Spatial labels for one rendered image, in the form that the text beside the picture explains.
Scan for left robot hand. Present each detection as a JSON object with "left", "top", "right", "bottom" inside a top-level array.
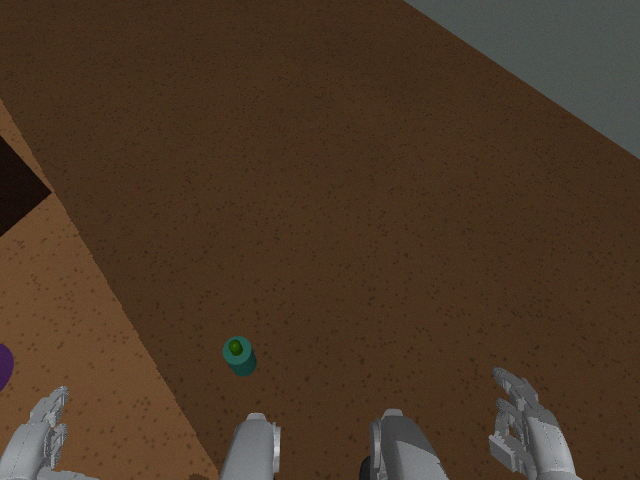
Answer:
[{"left": 0, "top": 386, "right": 99, "bottom": 480}]

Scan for right robot hand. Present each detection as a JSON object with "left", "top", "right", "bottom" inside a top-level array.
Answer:
[{"left": 489, "top": 366, "right": 576, "bottom": 480}]

